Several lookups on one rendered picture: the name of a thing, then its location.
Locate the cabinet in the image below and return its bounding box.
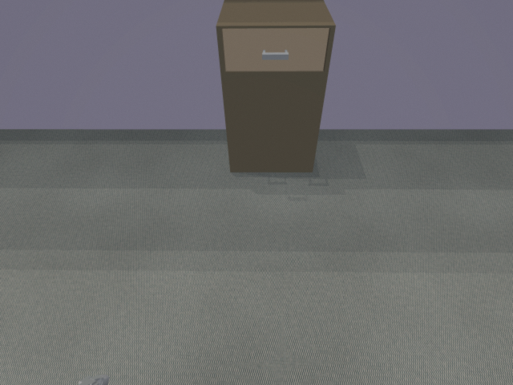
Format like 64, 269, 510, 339
216, 0, 336, 172

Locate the drawer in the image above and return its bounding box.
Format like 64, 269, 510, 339
222, 28, 329, 71

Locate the handle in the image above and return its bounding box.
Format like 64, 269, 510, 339
262, 50, 289, 60

